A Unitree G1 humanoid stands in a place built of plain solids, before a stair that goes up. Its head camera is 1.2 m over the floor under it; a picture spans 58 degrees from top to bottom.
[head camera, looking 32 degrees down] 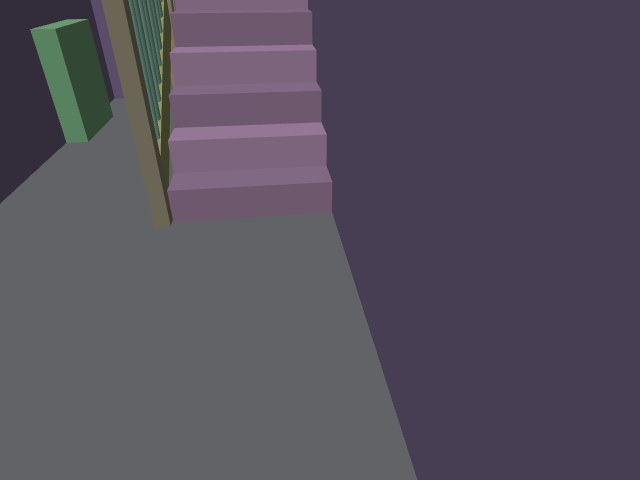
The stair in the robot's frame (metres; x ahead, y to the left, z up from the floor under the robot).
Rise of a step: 0.19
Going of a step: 0.24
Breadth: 0.90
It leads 7 degrees to the left of straight ahead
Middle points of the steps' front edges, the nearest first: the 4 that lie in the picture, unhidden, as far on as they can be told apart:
2.17 0.38 0.19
2.40 0.41 0.39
2.64 0.44 0.58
2.88 0.47 0.77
